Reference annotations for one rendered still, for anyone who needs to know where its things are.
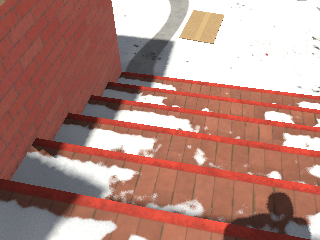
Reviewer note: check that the stairs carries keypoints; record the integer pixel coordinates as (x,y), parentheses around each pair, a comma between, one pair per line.
(237,155)

